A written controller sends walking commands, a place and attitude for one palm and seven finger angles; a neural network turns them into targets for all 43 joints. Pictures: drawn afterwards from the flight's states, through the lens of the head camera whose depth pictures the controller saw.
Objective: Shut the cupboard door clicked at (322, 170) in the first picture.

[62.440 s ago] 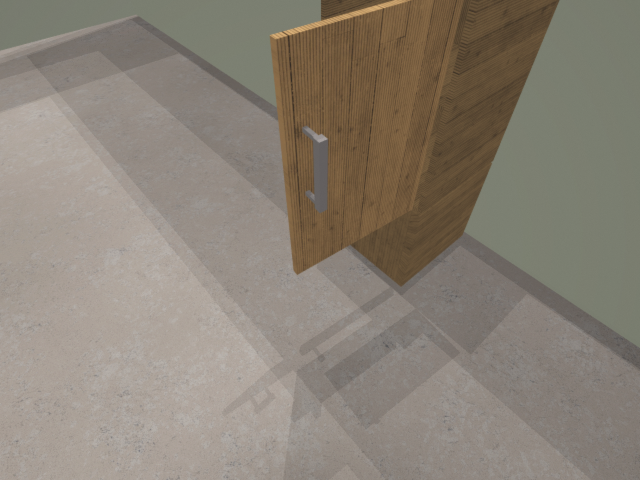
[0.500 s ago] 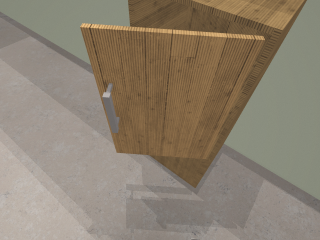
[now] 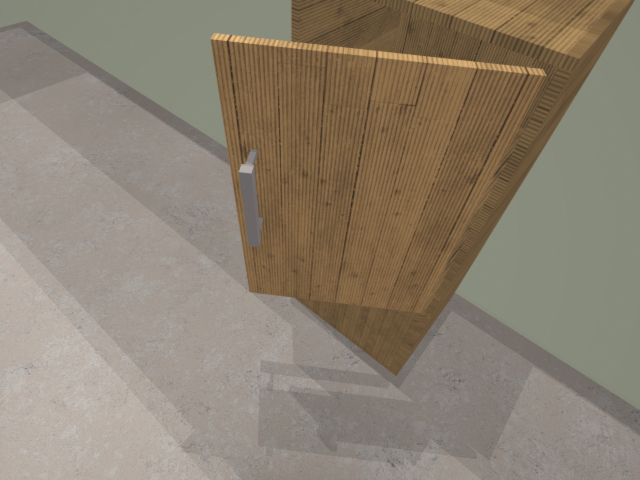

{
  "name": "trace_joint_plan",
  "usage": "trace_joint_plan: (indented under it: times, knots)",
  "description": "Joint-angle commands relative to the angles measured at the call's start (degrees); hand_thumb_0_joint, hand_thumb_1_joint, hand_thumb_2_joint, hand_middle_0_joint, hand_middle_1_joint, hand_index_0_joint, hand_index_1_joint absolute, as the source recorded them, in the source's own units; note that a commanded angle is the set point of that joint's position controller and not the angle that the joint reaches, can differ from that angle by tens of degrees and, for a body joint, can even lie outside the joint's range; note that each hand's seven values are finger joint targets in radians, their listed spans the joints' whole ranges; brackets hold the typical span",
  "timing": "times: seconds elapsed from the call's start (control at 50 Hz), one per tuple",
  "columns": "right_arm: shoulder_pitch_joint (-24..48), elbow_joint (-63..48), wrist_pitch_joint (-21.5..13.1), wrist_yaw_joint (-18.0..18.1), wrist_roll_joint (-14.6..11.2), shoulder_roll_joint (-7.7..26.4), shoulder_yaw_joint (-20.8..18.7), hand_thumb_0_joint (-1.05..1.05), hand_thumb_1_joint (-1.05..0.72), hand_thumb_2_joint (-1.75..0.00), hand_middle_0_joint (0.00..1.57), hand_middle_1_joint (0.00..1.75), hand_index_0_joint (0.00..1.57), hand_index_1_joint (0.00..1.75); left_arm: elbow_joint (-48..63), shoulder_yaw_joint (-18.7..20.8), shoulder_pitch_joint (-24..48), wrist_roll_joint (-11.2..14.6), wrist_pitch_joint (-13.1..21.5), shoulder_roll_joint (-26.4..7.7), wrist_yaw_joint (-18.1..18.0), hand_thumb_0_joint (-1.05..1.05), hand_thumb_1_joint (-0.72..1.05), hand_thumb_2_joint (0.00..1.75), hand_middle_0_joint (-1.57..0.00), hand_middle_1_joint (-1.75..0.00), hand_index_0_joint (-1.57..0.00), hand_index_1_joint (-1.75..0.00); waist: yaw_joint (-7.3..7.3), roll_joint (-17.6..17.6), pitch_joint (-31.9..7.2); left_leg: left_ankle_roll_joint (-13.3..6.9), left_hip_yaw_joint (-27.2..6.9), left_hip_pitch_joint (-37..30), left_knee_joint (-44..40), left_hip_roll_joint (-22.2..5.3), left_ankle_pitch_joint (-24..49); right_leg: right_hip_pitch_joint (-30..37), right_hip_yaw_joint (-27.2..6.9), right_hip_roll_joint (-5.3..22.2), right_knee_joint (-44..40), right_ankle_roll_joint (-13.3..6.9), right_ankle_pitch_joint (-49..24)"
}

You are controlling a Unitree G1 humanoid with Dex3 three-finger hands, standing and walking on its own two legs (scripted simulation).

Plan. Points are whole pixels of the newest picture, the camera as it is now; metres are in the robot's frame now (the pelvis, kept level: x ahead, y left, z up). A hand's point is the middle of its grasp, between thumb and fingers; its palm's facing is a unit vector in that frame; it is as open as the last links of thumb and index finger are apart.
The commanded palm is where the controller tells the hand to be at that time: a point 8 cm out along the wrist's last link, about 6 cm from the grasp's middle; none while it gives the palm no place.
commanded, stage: come to a stop and stand still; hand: left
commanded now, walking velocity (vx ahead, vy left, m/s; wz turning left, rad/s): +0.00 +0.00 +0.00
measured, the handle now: (253, 201) +0.52 +0.16 +0.01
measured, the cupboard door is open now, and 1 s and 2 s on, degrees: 34 34 34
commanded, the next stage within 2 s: look again from close up in 0.52 s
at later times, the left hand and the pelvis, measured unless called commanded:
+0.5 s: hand out of the picture -0.02 +0.18 -0.17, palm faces -0.01 -0.98 -0.17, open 7.3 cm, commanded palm none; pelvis -0.03 +0.01 +0.01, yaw -2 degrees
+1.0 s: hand out of the picture -0.01 +0.22 -0.16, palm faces -0.01 -0.97 -0.25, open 7.4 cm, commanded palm none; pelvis -0.03 +0.03 +0.01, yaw -2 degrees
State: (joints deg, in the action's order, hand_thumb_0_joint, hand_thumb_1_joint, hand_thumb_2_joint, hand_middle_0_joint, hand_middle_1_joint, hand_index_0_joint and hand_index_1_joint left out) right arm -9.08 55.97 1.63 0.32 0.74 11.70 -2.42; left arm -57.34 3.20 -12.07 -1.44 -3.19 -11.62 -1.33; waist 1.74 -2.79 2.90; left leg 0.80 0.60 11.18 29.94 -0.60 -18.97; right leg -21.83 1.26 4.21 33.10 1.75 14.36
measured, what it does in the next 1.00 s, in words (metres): steps on the spot: right foot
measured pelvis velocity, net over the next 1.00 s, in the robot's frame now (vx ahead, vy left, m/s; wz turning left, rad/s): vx -0.03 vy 0.03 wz -0.03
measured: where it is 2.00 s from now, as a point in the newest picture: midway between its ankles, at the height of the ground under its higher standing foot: outside the picture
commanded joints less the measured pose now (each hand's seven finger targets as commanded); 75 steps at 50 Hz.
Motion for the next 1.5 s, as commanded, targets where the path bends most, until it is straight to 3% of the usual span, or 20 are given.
trace_joint_plan:
  times: [0.0, 0.06, 0.14, 0.16, 0.2, 0.22, 0.26, 0.36, 0.44, 0.58, 0.6, 0.62, 0.64, 0.68, 0.8, 1.18, 1.22, 1.32, 1.42, 1.48]
  knots:
    - [1.33, -2.93, -0.72, 1.46, 1.10, 8.93, -0.47, 0.00, -0.90, -0.90, 0.20, 0.30, 0.20, 0.30, 3.41, 0.89, 0.58, -0.20, -0.11, -4.03, 0.03, 0.00, 0.90, 0.90, -0.20, -0.30, -0.20, -0.30, 0.03, 14.04, 4.20, -8.06, -12.35, 13.90, -21.29, -13.77, -2.23, 3.65, -2.10, -2.23, 12.30, -1.08, 9.40]
    - [0.04, -1.83, -1.25, 2.11, 0.72, 6.95, 0.29, 0.00, -0.90, -0.90, 0.20, 0.30, 0.20, 0.30, 1.33, 0.40, -1.95, 0.24, 0.44, -3.74, 0.23, 0.00, 0.90, 0.90, -0.20, -0.30, -0.20, -0.30, 0.41, 13.83, 2.26, -8.18, -7.25, 6.19, -15.52, -11.49, 17.28, 3.08, -2.77, -3.03, 13.05, -1.34, 8.11]
    - [-3.63, 0.42, -1.68, 2.27, -0.11, 6.76, 0.19, 0.00, -0.90, -0.90, 0.20, 0.30, 0.20, 0.30, -0.28, -0.64, -4.47, 0.70, 1.74, -3.33, 0.21, 0.00, 0.90, 0.90, -0.20, -0.30, -0.20, -0.30, 0.28, 9.31, -1.80, -7.55, -6.42, -1.49, -9.47, -10.17, 27.21, 9.35, -1.64, -3.34, -4.15, -1.06, 0.76]
    - [-4.47, 0.84, -1.88, 2.24, -0.43, 5.99, 0.19, 0.00, -0.90, -0.90, 0.20, 0.30, 0.20, 0.30, -1.24, -0.81, -6.02, 0.70, 2.33, -3.46, 0.00, 0.00, 0.90, 0.90, -0.20, -0.30, -0.20, -0.30, 0.38, 6.36, -3.27, -5.80, -6.17, -1.44, -7.13, -8.26, 25.57, 12.86, -4.14, -2.58, -10.75, -1.55, -6.91]
    - [-6.10, 1.13, -1.96, 1.82, -1.08, 3.21, 0.51, 0.00, -0.90, -0.90, 0.20, 0.30, 0.20, 0.30, -2.23, -1.07, -5.82, 0.55, 3.40, -5.79, -0.40, 0.00, 0.90, 0.90, -0.20, -0.30, -0.20, -0.30, -1.79, -1.79, -3.80, -1.82, -2.02, -0.58, -5.42, -3.30, 12.65, 13.43, -11.34, 4.82, -13.84, -4.47, -15.63]
    - [-7.16, 1.93, -1.83, 1.50, -1.04, 2.99, 0.65, 0.00, -0.90, -0.90, 0.20, 0.30, 0.20, 0.30, -2.02, -1.31, -3.64, 0.70, 3.34, -6.44, -0.26, 0.00, 0.90, 0.90, -0.20, -0.30, -0.20, -0.30, -2.90, -0.53, -2.38, -1.28, -2.10, -2.59, -7.40, -2.52, 8.80, 9.77, -10.73, 5.66, -14.29, -5.25, -10.10]
    - [-7.66, 3.66, -1.68, 1.60, -0.47, 3.39, 0.73, 0.00, -0.90, -0.90, 0.20, 0.30, 0.20, 0.30, -2.88, -1.48, -3.56, 0.81, 3.74, -4.24, -0.40, 0.00, 0.90, 0.90, -0.20, -0.30, -0.20, -0.30, -2.67, -5.44, -3.57, -1.30, -2.02, -5.09, -7.60, -3.78, 12.48, 9.58, -9.53, 2.50, -13.76, -4.66, -10.69]
    - [-8.28, 6.23, -1.94, 1.45, -0.31, 3.24, 1.29, 0.00, -0.90, -0.90, 0.20, 0.30, 0.20, 0.30, -3.87, -1.85, -3.65, 0.90, 3.24, -3.21, -0.52, 0.00, 0.90, 0.90, -0.20, -0.30, -0.20, -0.30, -2.10, -1.31, 0.87, -1.56, -2.80, -2.50, -11.88, -4.33, 8.02, 8.88, -8.50, 0.95, -16.19, -3.65, -0.58]
    - [-9.19, 7.34, -1.92, 1.61, -0.25, 2.36, 1.62, 0.00, -0.90, -0.90, 0.20, 0.30, 0.20, 0.30, -4.60, -1.76, -4.89, 0.83, 2.88, -2.66, -0.60, 0.00, 0.90, 0.90, -0.20, -0.30, -0.20, -0.30, -1.43, 2.63, 3.80, -1.65, -3.21, 0.34, -13.95, -4.56, 4.69, 9.37, -7.76, 0.33, -16.18, -3.50, 0.08]
    - [-11.14, 8.11, -2.24, 1.88, -0.22, 1.74, 1.55, 0.00, -0.90, -0.90, 0.20, 0.30, 0.20, 0.30, -5.45, -1.87, -5.94, 0.94, 3.06, -1.99, -0.57, 0.00, 0.90, 0.90, -0.20, -0.30, -0.20, -0.30, -1.33, 3.63, 1.97, -1.64, -3.58, 0.69, -14.20, -4.73, 5.04, 11.25, -7.32, 0.27, -15.34, -3.47, -2.48]
    - [-4.97, 4.49, -3.95, 1.11, -0.38, 3.67, 2.04, 0.00, -0.90, -0.90, 0.20, 0.30, 0.20, 0.30, -6.90, -3.07, -9.97, 0.09, 5.65, -3.24, -3.05, 0.00, 0.90, 0.90, -0.20, -0.30, -0.20, -0.30, 0.15, 10.40, -0.04, -0.59, -0.23, 1.02, -1.34, -5.93, 18.63, 11.08, -6.91, 3.82, -11.48, -3.57, -22.71]
    - [-9.13, 3.05, -3.37, 0.82, -0.08, 0.90, 2.07, 0.00, -0.90, -0.90, 0.20, 0.30, 0.20, 0.30, -4.29, -2.34, -7.71, 0.86, 5.85, -6.52, -2.41, 0.00, 0.90, 0.90, -0.20, -0.30, -0.20, -0.30, -2.74, 10.89, -4.41, -0.60, -1.98, 0.26, -3.62, -3.15, 5.99, 11.02, -9.37, 4.41, -11.17, -5.23, -7.50]
    - [-8.94, 3.29, -3.59, 0.59, 0.59, 0.84, 2.19, 0.00, -0.90, -0.90, 0.20, 0.30, 0.20, 0.30, -3.43, -2.26, -5.62, 0.78, 6.03, -6.34, -1.80, 0.00, 0.90, 0.90, -0.20, -0.30, -0.20, -0.30, -2.13, 13.32, -2.34, -0.91, -2.53, 1.18, -5.07, -2.97, 7.86, 9.50, -8.20, 3.37, -10.20, -5.55, -5.68]
    - [-11.00, 2.64, -3.73, 0.81, 0.36, 2.32, 2.02, 0.00, -0.90, -0.90, 0.20, 0.30, 0.20, 0.30, -3.35, -2.68, -5.93, 0.64, 5.49, -4.34, -1.31, 0.00, 0.90, 0.90, -0.20, -0.30, -0.20, -0.30, -2.42, 9.04, -2.39, -2.21, -4.83, 3.66, -6.61, -4.90, 6.05, 9.16, -5.67, 0.39, -8.60, -4.84, 1.90]
    - [-10.81, 1.33, -3.75, 0.91, 0.21, 3.97, 1.66, 0.00, -0.90, -0.90, 0.20, 0.30, 0.20, 0.30, -2.75, -3.13, -5.89, 0.60, 5.04, -2.96, -0.98, 0.00, 0.90, 0.90, -0.20, -0.30, -0.20, -0.30, -2.22, 0.19, 2.20, -3.28, -6.22, 5.27, -9.55, -4.72, 2.38, 6.03, -6.18, -0.34, -8.03, -4.25, 3.30]
    - [-5.23, 2.99, -4.42, 1.18, 0.02, 7.31, 1.21, 0.00, -0.90, -0.90, 0.20, 0.30, 0.20, 0.30, -1.82, -2.10, -3.94, 0.55, 5.15, -7.93, -0.59, 0.00, 0.90, 0.90, -0.20, -0.30, -0.20, -0.30, -1.64, 2.39, -1.79, -3.20, -3.46, -1.38, -8.82, -4.84, 13.33, 9.35, -7.31, 1.32, -9.44, -3.97, -8.49]
    - [-6.39, 4.10, -3.88, 1.00, 0.25, 4.49, 2.04, 0.00, -0.90, -0.90, 0.20, 0.30, 0.20, 0.30, -2.99, -2.79, -5.48, 0.54, 4.54, -5.06, -0.51, 0.00, 0.90, 0.90, -0.20, -0.30, -0.20, -0.30, -1.55, 2.08, -1.76, -2.92, -3.11, -1.04, -8.93, -4.72, 7.38, 9.30, -6.64, 0.87, -9.34, -3.68, -1.84]
    - [-6.23, 3.56, -3.26, 0.64, 0.72, 5.48, 1.38, 0.00, -0.90, -0.90, 0.20, 0.30, 0.20, 0.30, -2.55, -2.24, -6.16, 0.01, 4.04, -5.32, 0.41, 0.00, 0.90, 0.90, -0.20, -0.30, -0.20, -0.30, -1.61, 5.28, 3.50, -4.00, -5.52, 2.87, -11.00, -5.69, -8.22, 4.66, -6.05, -0.85, -8.22, -4.76, 11.20]
    - [-7.28, 3.45, -4.03, 0.87, 0.54, 4.91, 1.07, 0.00, -0.90, -0.90, 0.20, 0.30, 0.20, 0.30, -3.03, -1.78, -8.67, 0.06, 4.94, -4.79, 0.63, 0.00, 0.90, 0.90, -0.20, -0.30, -0.20, -0.30, -1.35, 3.33, 2.54, -4.66, -3.77, 1.96, -5.96, -5.81, 1.66, 6.07, -6.49, -0.54, -6.42, -5.62, 3.01]
    - [-7.82, 3.66, -4.48, 1.18, 0.41, 3.36, 1.25, 0.00, -0.90, -0.90, 0.20, 0.30, 0.20, 0.30, -3.92, -1.20, -11.07, 0.14, 5.34, -5.39, 0.37, 0.00, 0.90, 0.90, -0.20, -0.30, -0.20, -0.30, -1.00, -1.41, 0.60, -3.75, 0.51, 3.51, 1.25, -3.78, 7.89, 10.57, -9.21, 1.57, -6.80, -6.85, -6.80]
